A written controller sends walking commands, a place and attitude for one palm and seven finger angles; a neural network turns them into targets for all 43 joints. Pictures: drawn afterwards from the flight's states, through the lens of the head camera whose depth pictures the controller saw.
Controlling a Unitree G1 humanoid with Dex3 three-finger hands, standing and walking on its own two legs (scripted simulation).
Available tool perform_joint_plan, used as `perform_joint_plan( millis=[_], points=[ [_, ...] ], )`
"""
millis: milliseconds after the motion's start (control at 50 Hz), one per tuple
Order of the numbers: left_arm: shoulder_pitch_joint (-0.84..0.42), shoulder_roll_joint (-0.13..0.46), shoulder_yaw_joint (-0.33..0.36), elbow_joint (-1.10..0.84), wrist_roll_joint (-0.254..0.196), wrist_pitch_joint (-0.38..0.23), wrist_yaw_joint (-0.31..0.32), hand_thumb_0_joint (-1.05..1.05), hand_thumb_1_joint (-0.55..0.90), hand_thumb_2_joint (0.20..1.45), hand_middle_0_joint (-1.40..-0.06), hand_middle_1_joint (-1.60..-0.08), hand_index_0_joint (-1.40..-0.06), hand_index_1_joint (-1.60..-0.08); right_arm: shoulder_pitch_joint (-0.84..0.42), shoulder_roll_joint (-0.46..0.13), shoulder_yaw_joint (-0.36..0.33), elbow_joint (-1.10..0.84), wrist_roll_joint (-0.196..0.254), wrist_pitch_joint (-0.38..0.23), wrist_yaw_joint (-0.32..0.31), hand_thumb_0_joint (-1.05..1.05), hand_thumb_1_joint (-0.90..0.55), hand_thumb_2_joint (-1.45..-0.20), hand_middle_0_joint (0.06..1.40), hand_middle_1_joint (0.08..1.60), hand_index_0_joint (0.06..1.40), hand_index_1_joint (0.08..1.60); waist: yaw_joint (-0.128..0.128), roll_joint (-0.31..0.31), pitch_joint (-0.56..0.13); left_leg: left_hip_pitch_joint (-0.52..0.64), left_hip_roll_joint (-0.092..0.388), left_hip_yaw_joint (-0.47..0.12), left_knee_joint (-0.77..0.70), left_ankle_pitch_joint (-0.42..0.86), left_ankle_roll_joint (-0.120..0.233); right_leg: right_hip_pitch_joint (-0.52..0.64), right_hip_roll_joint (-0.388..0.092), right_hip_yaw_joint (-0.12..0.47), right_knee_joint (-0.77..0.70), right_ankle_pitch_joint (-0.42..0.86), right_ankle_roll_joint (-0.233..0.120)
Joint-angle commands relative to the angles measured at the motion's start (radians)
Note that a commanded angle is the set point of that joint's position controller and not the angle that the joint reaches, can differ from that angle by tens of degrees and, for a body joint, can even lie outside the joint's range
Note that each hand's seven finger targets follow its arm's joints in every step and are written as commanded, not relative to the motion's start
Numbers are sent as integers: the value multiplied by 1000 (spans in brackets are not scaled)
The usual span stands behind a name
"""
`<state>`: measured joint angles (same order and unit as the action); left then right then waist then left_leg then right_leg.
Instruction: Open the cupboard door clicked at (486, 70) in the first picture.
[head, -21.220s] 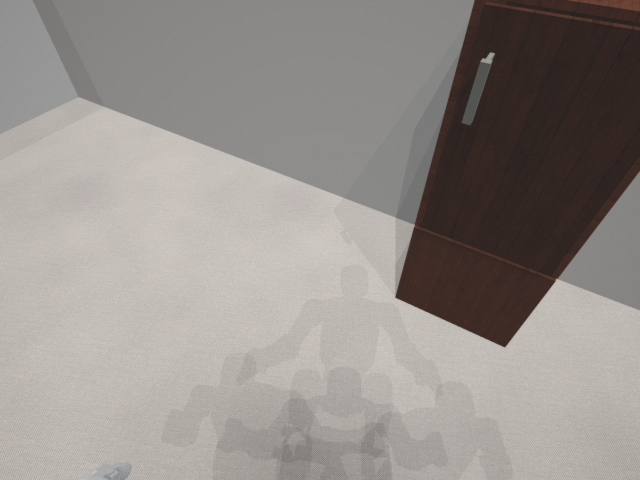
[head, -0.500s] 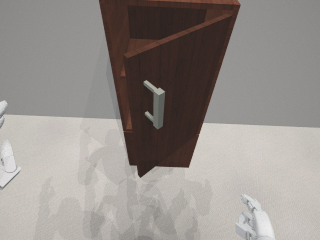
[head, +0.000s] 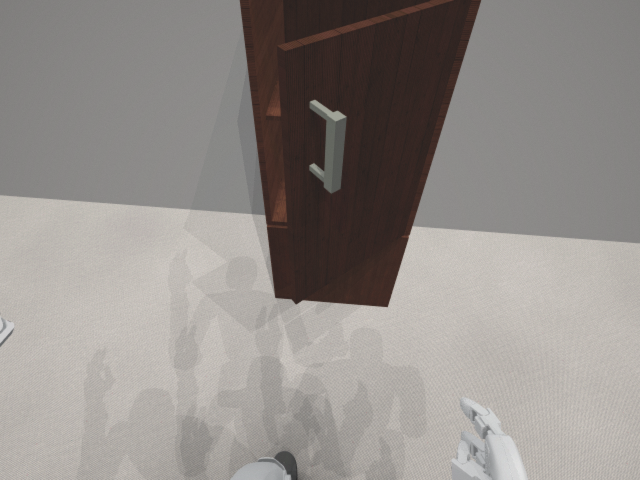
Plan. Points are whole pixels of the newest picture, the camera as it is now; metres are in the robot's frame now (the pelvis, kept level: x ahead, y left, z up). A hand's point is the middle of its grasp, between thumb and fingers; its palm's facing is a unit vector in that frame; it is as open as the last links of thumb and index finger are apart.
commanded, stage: stop stepping back and stand still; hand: left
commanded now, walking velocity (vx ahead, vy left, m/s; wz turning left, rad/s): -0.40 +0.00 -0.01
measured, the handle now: (325, 148) +0.55 +0.05 +0.12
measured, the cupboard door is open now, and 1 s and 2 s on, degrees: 42 42 42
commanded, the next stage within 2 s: none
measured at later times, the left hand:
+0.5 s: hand out of the picture +0.09 +0.25 +0.19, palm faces +0.34 -0.77 -0.54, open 7.4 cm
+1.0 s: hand out of the picture +0.07 +0.26 +0.19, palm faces +0.41 -0.77 -0.50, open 7.4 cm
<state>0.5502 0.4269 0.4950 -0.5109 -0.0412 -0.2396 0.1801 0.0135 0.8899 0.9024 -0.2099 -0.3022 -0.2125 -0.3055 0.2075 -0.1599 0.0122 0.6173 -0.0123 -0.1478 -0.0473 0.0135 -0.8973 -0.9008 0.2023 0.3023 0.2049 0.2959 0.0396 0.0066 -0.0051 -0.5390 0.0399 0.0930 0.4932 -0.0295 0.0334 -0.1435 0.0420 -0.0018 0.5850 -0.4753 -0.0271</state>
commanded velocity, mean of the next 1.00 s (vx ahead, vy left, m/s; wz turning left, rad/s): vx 0.15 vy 0.03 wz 0.00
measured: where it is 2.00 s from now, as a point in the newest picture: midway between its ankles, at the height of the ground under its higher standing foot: outside the picture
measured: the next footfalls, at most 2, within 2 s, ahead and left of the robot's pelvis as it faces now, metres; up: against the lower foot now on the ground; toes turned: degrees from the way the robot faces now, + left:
left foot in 0.22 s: -0.01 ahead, +0.09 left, +0.00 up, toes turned +1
right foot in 0.52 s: -0.10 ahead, -0.07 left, +0.00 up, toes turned -6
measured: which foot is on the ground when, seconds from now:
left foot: down 0.00-0.00, up 0.02-0.20, down 0.22-0.52, up 0.54-0.94, down 0.96-1.00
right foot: down 0.00-0.26, up 0.28-0.50, down 0.52-1.00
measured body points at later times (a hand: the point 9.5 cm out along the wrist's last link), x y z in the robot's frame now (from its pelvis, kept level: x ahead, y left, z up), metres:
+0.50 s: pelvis -0.11 +0.00 +0.02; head -0.12 +0.00 +0.47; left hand +0.07 +0.29 +0.22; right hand +0.03 -0.24 -0.06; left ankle -0.06 +0.09 -0.72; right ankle -0.13 -0.07 -0.71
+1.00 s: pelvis -0.14 +0.01 +0.02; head -0.14 +0.00 +0.47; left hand +0.04 +0.30 +0.22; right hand -0.01 -0.26 -0.07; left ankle -0.15 +0.15 -0.72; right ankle -0.13 -0.07 -0.72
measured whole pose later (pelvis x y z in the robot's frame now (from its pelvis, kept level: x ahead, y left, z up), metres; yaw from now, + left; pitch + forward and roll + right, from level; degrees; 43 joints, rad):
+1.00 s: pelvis -0.14 +0.01 +0.02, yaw -3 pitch +0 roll +1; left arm 0.56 0.43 0.43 -0.46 -0.03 -0.23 0.17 0.01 0.89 0.90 -0.22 -0.30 -0.22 -0.31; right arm 0.27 -0.24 -0.04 0.63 0.00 -0.12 -0.09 0.01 -0.90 -0.90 0.20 0.30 0.20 0.30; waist -0.01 -0.01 0.00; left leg -0.19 0.04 0.07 0.47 -0.26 -0.01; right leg -0.27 0.01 -0.08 0.55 -0.28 -0.05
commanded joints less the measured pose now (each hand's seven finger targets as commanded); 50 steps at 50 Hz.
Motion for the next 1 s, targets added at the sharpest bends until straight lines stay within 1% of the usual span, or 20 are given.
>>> perform_joint_plan(
  millis=[0, 20, 40, 80, 160, 180, 220, 260, 280, 320, 380, 440, 480, 520, 600, 680, 840, 880, 940, 980],
  points=[
    [-215, 216, 19, -181, 16, -70, 7, 0, 900, 900, -200, -300, -200, -300, -137, -153, -61, -99, 10, -46, -6, 0, -900, -900, 200, 300, 200, 300, -10, -256, -3, 191, -55, -86, 479, -400, -81, -352, -393, 423, -438, 359, -137],
    [-203, 255, 68, -145, 28, -80, 17, 0, 900, 900, -200, -300, -200, -300, -137, -144, -44, -101, -8, -55, -9, 0, -900, -900, 200, 300, 200, 300, -9, -201, -53, 80, -54, -84, 552, -439, -80, -204, -381, 314, -326, 772, -137],
    [-159, 202, 27, -133, 25, -58, 1, 0, 900, 900, -200, -300, -200, -300, -123, -138, -54, -106, 17, -48, -14, 0, -900, -900, 200, 300, 200, 300, -17, -318, -143, 13, -77, -99, 534, -429, -71, 3, -298, 185, -192, 1148, -51],
    [-120, 226, 68, -167, 28, -26, -7, 0, 900, 900, -200, -300, -200, -300, -167, -119, -28, -153, 21, -27, -33, 0, -900, -900, 200, 300, 200, 300, -17, -253, -159, 23, -76, -35, 425, -395, -61, 112, -265, 123, -100, 1316, -42],
    [-26, 207, 83, -252, 6, -15, -4, 0, 900, 900, -200, -300, -200, -300, -121, -142, -20, -152, 18, -19, -47, 0, -900, -900, 200, 300, 200, 300, -46, 12, -187, 274, -84, -2, -15, -105, -34, 96, -193, 89, -51, 1035, -33],
    [-5, 187, 72, -287, -3, -14, 0, 0, 900, 900, -200, -300, -200, -300, -92, -153, -27, -160, 21, -24, -46, 0, -900, -900, 200, 300, 200, 300, -52, 72, -230, 386, -27, -45, -129, 132, -22, 76, -150, 80, -1, 901, -7],
    [51, 195, 86, -312, 0, -20, 6, 0, 900, 900, -200, -300, -200, -300, -44, -182, -54, -181, 20, -33, -29, 0, -900, -900, 200, 300, 200, 300, -30, 185, -262, 621, 178, -224, -62, 705, 31, -159, -47, 38, 47, 189, 31],
    [110, 195, 109, -230, 3, -14, 1, 0, 900, 900, -200, -300, -200, -300, -35, -172, -60, -178, 18, -44, -11, 0, -900, -900, 200, 300, 200, 300, -38, 195, -217, 674, 174, -226, -44, 804, 24, -259, -6, -6, 29, 66, 31],
    [92, 202, 98, -270, 0, -15, -8, 0, 900, 900, -200, -300, -200, -300, -36, -167, -51, -179, 5, -41, -8, 0, -900, -900, 200, 300, 200, 300, -52, 277, -192, 632, 171, -252, -82, 788, -19, -251, -12, -28, 68, 57, 36],
    [62, 191, 88, -274, 2, -16, -17, 0, 900, 900, -200, -300, -200, -300, -38, -172, -51, -171, -4, -40, -2, 0, -900, -900, 200, 300, 200, 300, -57, 225, -129, 478, 179, -254, -148, 539, -30, -171, -13, -24, 121, 76, 37],
    [81, 171, 68, -213, -5, -7, -10, 0, 900, 900, -200, -300, -200, -300, -68, -186, -53, -167, 9, -31, -13, 0, -900, -900, 200, 300, 200, 300, -52, 146, -67, 240, 193, -250, -266, -180, 63, -60, -26, -47, 89, 55, 40],
    [57, 173, 62, -139, 7, 7, 1, 0, 900, 900, -200, -300, -200, -300, -103, -187, -52, -171, 7, -6, -31, 0, -900, -900, 200, 300, 200, 300, -50, 191, 0, -35, 167, -249, -355, -740, 47, 121, -6, -108, 9, 31, 5],
    [8, 165, 43, -102, 23, 13, -4, 0, 900, 900, -200, -300, -200, -300, -108, -184, -60, -169, 6, 13, -36, 0, -900, -900, 200, 300, 200, 300, -37, 67, 34, -139, 75, -171, -130, -727, 8, 165, -61, -9, -150, -46, -44],
    [-73, 196, 39, -101, 15, 13, -16, 0, 900, 900, -200, -300, -200, -300, -118, -184, -72, -163, 6, 20, -30, 0, -900, -900, 200, 300, 200, 300, -23, -330, 84, -160, -58, -87, 566, -471, -28, -129, -453, 619, -526, -376, -216],
    [-158, 151, 1, -46, 27, -31, -21, 0, 900, 900, -200, -300, -200, -300, -54, -163, -57, -103, -2, -2, -24, 0, -900, -900, 200, 300, 200, 300, -73, -35, 5, -68, 13, -96, 664, -241, -46, -171, -341, 310, -447, -194, -142],
    [-199, 176, -10, -72, 41, -52, -19, 0, 900, 900, -200, -300, -200, -300, -72, -172, -62, -93, -1, -17, -44, 0, -900, -900, 200, 300, 200, 300, -49, -71, 44, -22, 9, -41, 492, -227, -29, -167, -311, 212, -465, -122, -87],
    [-18, 164, 63, -102, 14, -43, 16, 0, 900, 900, -200, -300, -200, -300, -32, -144, -58, -127, -2, -40, -56, 0, -900, -900, 200, 300, 200, 300, -38, -134, -73, 225, -34, 41, 2, -281, -7, -7, -262, 180, -347, 11, -99],
    [-15, 148, 52, -112, 4, -42, 19, 0, 900, 900, -200, -300, -200, -300, -18, -157, -62, -137, 5, -41, -56, 0, -900, -900, 200, 300, 200, 300, -48, -55, -83, 326, -12, 5, -124, -249, 6, -6, -201, 126, -235, 133, -54],
    [-53, 143, 44, -147, 6, -48, 14, 0, 900, 900, -200, -300, -200, -300, -38, -203, -79, -154, 18, -29, -44, 0, -900, -900, 200, 300, 200, 300, -38, 134, -91, 451, 200, -281, -126, 33, 92, -157, -61, 6, 7, 274, 29],
    [-19, 149, 44, -72, 8, -39, 0, 0, 900, 900, -200, -300, -200, -300, -42, -186, -71, -130, 22, -31, -38, 0, -900, -900, 200, 300, 200, 300, -40, 148, -66, 362, 187, -220, -121, 42, 80, -128, -50, -21, -22, 169, 39]
  ],
)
